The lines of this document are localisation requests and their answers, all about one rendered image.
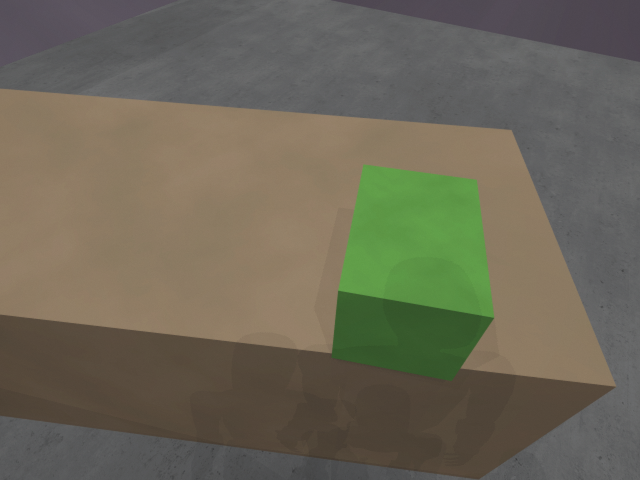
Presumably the carton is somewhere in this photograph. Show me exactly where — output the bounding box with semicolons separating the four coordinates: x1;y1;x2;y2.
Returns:
332;164;494;381

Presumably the pedestal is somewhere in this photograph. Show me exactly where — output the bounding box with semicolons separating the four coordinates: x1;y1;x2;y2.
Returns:
0;89;616;479

